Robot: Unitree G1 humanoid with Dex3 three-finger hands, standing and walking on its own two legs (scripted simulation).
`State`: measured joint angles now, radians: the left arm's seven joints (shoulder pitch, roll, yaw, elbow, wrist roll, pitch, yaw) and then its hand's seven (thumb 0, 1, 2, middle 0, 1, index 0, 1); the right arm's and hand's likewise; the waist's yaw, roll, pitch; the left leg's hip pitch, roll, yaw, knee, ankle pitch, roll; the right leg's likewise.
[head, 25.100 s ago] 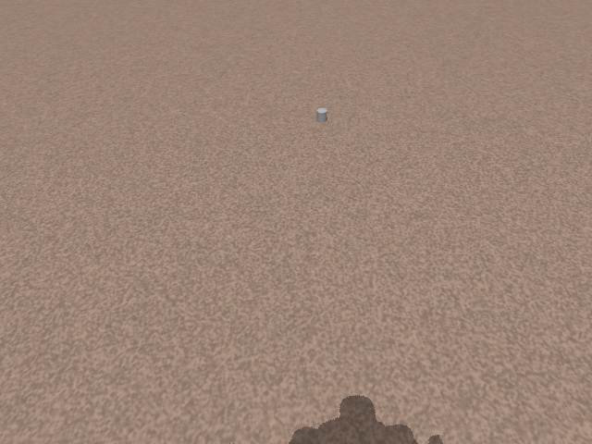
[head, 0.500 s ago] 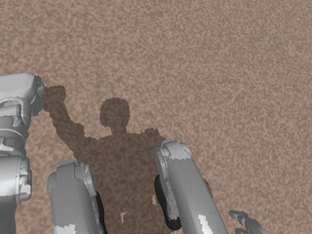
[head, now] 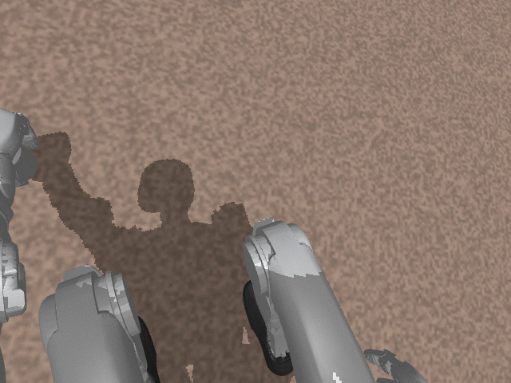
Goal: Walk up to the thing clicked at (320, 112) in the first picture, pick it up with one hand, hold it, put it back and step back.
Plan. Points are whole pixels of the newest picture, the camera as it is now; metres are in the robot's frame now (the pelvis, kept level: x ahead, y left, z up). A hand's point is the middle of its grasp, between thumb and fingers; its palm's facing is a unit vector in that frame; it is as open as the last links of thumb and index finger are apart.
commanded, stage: lower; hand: left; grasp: from above
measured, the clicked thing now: (6, 159) +0.51 +0.29 -0.19
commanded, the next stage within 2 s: rest in 0.38 s
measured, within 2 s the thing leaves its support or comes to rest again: rests again in 1.76 s
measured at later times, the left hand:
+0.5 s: hand (23, 170) +0.50 +0.28 -0.21, palm faces -0.44 -0.07 -0.90, open 7.6 cm
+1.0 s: hand (35, 173) +0.50 +0.27 -0.24, palm faces -0.44 -0.09 -0.89, open 7.6 cm
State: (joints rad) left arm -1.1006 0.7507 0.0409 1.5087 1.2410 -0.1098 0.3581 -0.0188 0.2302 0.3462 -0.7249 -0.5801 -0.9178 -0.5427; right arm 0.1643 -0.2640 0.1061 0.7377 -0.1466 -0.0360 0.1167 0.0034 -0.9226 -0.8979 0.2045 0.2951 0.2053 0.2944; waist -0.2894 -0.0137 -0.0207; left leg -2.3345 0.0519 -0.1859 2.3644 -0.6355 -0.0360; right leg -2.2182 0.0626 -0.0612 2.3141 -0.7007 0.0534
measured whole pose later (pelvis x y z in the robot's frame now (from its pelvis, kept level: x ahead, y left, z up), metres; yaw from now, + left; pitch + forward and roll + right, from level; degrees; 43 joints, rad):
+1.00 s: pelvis +0.01 +0.00 -0.03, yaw -4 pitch +31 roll -11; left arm -1.09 0.89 0.10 1.60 1.25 -0.14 0.49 -0.02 0.21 0.37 -0.73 -0.58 -0.92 -0.55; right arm 0.14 -0.30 0.22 0.68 -0.21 -0.11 0.17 0.00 -0.92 -0.89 0.20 0.30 0.21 0.29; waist -0.36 -0.09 0.11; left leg -2.38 0.05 -0.27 2.49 -0.68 -0.05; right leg -2.24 0.09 -0.12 2.39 -0.71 0.06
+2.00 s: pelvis +0.00 +0.01 -0.03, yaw -7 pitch +28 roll -14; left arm -1.12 1.00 0.07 1.72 1.24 -0.15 0.57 -0.02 0.21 0.36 -0.75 -0.56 -0.94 -0.53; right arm 0.11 -0.33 0.31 0.66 -0.25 -0.20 0.21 0.00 -0.92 -0.90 0.20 0.30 0.20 0.29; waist -0.41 -0.15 0.18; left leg -2.35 0.06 -0.31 2.52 -0.69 -0.04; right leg -2.20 0.11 -0.15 2.38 -0.70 0.08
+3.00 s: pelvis +0.00 +0.01 -0.03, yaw -7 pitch +27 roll -14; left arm -1.12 1.04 0.06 1.71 1.21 -0.16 0.55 0.00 -0.40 0.89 -0.16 -0.95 -0.17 -0.94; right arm 0.10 -0.34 0.35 0.63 -0.26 -0.20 0.21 0.00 -0.91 -0.90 0.20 0.30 0.20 0.30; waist -0.42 -0.16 0.21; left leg -2.34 0.06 -0.32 2.51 -0.68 -0.04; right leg -2.19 0.11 -0.16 2.36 -0.68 0.08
